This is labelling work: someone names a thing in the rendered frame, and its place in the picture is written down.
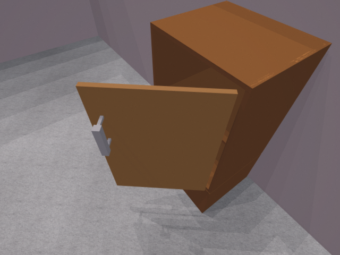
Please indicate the handle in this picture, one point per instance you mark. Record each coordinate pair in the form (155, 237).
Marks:
(100, 138)

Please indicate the cupboard door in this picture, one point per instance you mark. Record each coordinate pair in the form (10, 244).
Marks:
(162, 136)

